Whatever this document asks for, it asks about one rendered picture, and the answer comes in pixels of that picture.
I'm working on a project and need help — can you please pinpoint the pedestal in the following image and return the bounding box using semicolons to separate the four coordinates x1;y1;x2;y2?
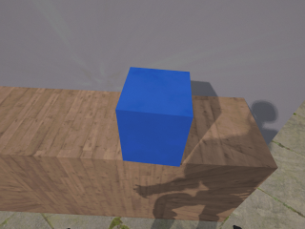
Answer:
0;86;278;222

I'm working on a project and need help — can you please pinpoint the carton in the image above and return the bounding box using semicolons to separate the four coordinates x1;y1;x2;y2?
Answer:
115;67;193;167

